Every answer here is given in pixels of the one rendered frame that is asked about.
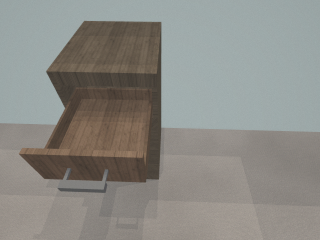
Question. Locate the handle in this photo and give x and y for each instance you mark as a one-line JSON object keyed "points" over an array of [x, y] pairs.
{"points": [[66, 185]]}

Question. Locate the drawer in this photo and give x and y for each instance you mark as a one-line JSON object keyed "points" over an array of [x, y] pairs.
{"points": [[100, 129]]}

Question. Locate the cabinet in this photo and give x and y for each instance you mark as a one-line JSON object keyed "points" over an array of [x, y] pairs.
{"points": [[115, 54]]}

